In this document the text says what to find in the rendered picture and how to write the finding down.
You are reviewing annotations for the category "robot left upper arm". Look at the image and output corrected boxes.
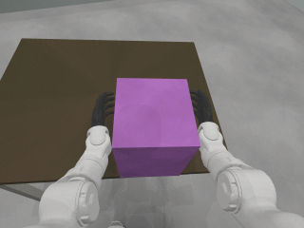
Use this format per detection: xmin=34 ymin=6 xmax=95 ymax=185
xmin=23 ymin=180 xmax=100 ymax=228

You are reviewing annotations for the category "left robot hand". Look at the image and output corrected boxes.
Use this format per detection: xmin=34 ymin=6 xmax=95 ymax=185
xmin=91 ymin=92 xmax=115 ymax=127

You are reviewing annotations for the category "carton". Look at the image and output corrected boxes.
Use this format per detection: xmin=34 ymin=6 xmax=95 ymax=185
xmin=111 ymin=78 xmax=201 ymax=178

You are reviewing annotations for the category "left robot forearm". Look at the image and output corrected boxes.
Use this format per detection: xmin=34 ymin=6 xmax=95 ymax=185
xmin=38 ymin=125 xmax=112 ymax=220

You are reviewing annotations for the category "table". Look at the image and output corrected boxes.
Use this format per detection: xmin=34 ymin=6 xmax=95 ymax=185
xmin=0 ymin=38 xmax=228 ymax=201

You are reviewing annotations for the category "right robot hand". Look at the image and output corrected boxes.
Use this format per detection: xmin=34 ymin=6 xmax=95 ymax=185
xmin=189 ymin=89 xmax=214 ymax=125

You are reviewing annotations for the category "right robot forearm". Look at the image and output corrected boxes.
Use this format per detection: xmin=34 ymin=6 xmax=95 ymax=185
xmin=198 ymin=122 xmax=276 ymax=202

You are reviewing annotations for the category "robot right upper arm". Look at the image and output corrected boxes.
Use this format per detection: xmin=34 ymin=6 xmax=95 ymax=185
xmin=216 ymin=169 xmax=304 ymax=228

